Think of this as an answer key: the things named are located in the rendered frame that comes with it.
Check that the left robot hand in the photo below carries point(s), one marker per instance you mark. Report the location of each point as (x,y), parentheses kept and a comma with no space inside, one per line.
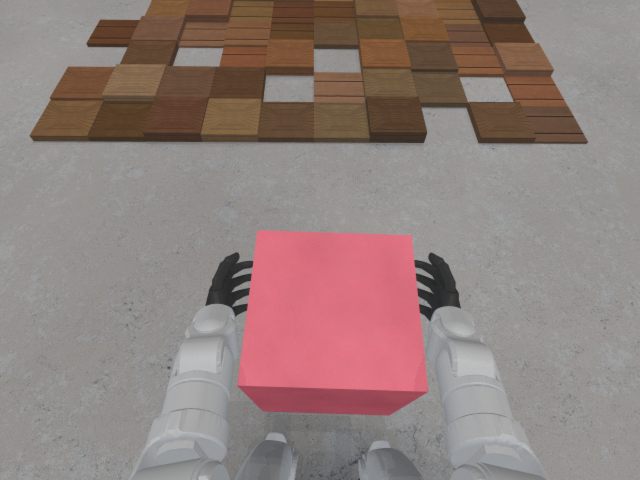
(223,284)

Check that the robot left upper arm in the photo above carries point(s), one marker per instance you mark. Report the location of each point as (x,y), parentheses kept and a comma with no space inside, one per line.
(195,469)

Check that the robot left forearm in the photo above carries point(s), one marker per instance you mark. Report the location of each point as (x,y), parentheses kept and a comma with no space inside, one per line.
(193,420)

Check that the robot left thigh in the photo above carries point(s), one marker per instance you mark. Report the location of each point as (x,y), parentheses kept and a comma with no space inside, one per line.
(269,460)

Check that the carton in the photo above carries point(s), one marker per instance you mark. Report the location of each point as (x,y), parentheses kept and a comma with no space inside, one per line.
(333,324)

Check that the right robot shin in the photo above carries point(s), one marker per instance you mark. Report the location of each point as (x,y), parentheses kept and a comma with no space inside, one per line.
(379,444)

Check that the right robot hand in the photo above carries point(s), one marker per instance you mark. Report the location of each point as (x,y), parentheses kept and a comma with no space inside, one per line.
(443,285)

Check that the robot right forearm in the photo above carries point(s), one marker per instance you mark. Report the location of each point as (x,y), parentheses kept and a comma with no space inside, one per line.
(480,425)

